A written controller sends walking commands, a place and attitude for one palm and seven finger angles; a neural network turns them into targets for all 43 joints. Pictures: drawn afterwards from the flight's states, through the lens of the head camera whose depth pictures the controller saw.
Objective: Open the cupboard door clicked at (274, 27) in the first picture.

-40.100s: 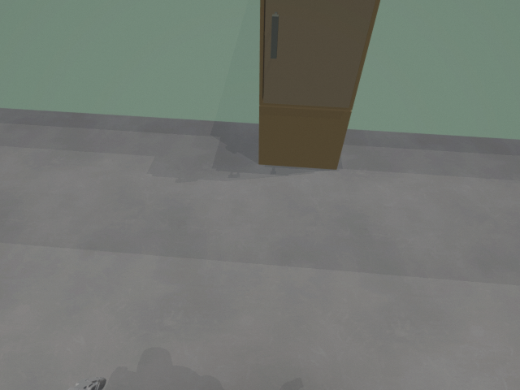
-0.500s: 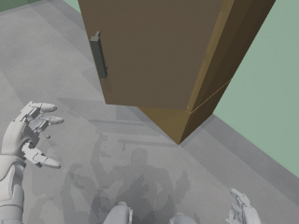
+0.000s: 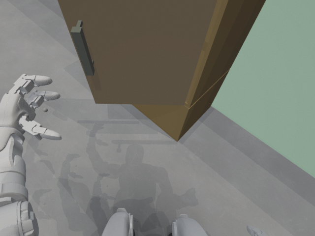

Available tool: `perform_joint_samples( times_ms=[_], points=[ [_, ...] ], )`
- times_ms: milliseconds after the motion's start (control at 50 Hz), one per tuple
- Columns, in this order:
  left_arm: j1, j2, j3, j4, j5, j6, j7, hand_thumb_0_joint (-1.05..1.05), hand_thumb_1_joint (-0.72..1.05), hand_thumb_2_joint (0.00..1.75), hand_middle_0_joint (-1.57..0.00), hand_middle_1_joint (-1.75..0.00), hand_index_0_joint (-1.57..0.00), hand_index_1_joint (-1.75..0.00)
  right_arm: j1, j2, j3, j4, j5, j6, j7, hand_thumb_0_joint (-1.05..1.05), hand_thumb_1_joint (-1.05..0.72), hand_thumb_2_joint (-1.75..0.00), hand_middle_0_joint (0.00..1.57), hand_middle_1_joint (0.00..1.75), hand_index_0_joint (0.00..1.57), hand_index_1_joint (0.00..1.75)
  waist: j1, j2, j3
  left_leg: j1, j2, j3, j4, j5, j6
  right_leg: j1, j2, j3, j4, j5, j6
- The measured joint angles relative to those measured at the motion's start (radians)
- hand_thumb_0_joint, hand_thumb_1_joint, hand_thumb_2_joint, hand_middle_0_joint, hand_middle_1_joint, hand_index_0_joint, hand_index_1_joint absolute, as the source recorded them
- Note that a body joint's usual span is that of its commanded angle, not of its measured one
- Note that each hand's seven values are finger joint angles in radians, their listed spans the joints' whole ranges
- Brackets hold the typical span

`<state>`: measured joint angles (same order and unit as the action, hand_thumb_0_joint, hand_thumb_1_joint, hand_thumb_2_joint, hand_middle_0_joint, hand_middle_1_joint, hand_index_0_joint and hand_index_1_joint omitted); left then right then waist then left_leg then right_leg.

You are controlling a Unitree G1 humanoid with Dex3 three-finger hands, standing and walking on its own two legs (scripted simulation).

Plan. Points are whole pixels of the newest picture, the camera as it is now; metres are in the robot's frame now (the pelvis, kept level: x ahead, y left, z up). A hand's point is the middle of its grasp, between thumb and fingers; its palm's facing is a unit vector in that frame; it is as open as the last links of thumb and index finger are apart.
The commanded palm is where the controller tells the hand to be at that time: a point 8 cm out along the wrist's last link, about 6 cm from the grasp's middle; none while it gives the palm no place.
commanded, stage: move the hooked fingers beside the handle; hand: left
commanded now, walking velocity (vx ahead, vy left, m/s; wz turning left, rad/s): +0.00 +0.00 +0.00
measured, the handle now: (85, 49) +0.63 +0.23 +0.05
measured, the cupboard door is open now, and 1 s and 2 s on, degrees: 43 43 43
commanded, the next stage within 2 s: slide the fingers in behind the handle in 1.74 s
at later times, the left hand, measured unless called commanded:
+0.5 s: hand (51, 81) +0.49 +0.29 +0.06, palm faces +0.02 -1.00 -0.01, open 14.0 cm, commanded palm +0.49 +0.33 +0.06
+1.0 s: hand (59, 58) +0.58 +0.29 +0.06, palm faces +0.02 -1.00 -0.01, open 14.0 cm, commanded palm +0.58 +0.31 +0.05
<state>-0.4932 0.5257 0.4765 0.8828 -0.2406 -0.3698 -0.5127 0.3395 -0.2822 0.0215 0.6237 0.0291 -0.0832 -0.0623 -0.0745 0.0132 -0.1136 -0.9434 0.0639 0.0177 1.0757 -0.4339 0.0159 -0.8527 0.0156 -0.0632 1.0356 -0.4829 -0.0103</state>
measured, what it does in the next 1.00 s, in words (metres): stands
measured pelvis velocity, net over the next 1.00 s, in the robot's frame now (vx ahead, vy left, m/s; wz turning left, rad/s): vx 0.00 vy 0.02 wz -0.06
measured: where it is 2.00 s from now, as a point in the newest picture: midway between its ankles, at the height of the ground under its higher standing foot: outside the picture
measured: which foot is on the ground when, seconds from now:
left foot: down 0.00-1.00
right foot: down 0.00-1.00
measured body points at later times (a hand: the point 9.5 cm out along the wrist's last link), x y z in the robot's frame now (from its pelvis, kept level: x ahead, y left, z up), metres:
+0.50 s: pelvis +0.00 +0.01 -0.02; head +0.14 +0.05 +0.41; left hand +0.48 +0.34 +0.07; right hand +0.01 -0.27 -0.11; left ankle +0.04 +0.11 -0.66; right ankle +0.01 -0.12 -0.66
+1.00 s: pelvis +0.00 +0.02 -0.03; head +0.20 +0.06 +0.37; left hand +0.57 +0.34 +0.07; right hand -0.04 -0.24 -0.12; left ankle +0.04 +0.11 -0.66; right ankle +0.01 -0.12 -0.66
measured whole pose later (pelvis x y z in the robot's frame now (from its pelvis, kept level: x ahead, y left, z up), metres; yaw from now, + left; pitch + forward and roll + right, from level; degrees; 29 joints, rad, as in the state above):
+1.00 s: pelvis +0.00 +0.02 -0.03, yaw -3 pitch +30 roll -8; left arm -1.22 0.96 0.53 1.36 0.01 -0.26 -0.45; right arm 0.39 -0.28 0.12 0.59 -0.02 0.07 -0.05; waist -0.28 0.04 -0.08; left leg -1.29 0.09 -0.02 1.24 -0.47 0.05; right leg -1.16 0.05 -0.09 1.12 -0.48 0.02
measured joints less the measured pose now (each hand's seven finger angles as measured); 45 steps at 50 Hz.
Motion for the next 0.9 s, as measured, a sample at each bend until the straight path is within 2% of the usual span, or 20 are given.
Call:
perform_joint_samples(
  times_ms=[240, 460, 700, 900],
  points=[
    [-0.227, 0.114, 0.031, 0.223, 0.062, -0.018, 0.001, -0.02, -0.5, 0.3, -0.3, -1.2, -0.3, -1.2, 0.004, -0.002, 0.013, 0.004, -0.009, 0.049, 0.005, 0.01, -0.9, -0.9, 0.2, 0.3, 0.21, 0.3, -0.042, -0.007, 0.001, -0.09, 0.01, -0.004, 0.051, -0.011, 0.006, -0.084, 0.009, -0.002, 0.036, -0.002, 0.005],
    [-0.364, 0.193, 0.05, 0.313, 0.113, 0.002, 0.02, -0.02, -0.5, 0.3, -0.3, -1.2, -0.29, -1.2, 0.023, -0.006, 0.027, -0.001, -0.02, 0.096, 0.013, 0.01, -0.9, -0.9, 0.2, 0.3, 0.21, 0.3, -0.081, -0.004, 0.008, -0.165, 0.016, -0.006, 0.085, -0.019, 0.015, -0.153, 0.014, -0.001, 0.055, 0.0, 0.013],
    [-0.549, 0.322, 0.053, 0.406, 0.174, 0.05, 0.038, -0.02, -0.5, 0.3, -0.3, -1.2, -0.29, -1.2, 0.035, -0.011, 0.057, -0.01, -0.029, 0.123, 0.009, 0.0, -0.9, -0.9, 0.21, 0.3, 0.21, 0.3, -0.142, 0.004, 0.02, -0.264, 0.022, -0.022, 0.13, -0.029, 0.022, -0.236, 0.022, -0.015, 0.076, 0.0, 0.019],
    [-0.66, 0.382, 0.052, 0.438, 0.22, 0.09, 0.056, -0.02, -0.5, 0.3, -0.3, -1.2, -0.29, -1.2, 0.05, -0.004, 0.079, -0.019, -0.042, 0.145, 0.017, 0.0, -0.9, -0.9, 0.21, 0.3, 0.21, 0.3, -0.176, 0.016, 0.031, -0.317, 0.026, -0.029, 0.148, -0.035, 0.027, -0.281, 0.026, -0.019, 0.078, 0.002, 0.026]
  ],
)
